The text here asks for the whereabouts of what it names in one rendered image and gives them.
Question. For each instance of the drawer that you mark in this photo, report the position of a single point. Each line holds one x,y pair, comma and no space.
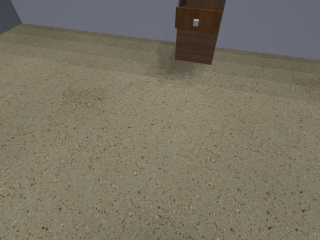
208,17

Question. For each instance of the handle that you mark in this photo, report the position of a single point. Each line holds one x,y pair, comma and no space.
196,22

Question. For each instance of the cabinet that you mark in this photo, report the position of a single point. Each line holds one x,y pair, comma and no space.
197,46

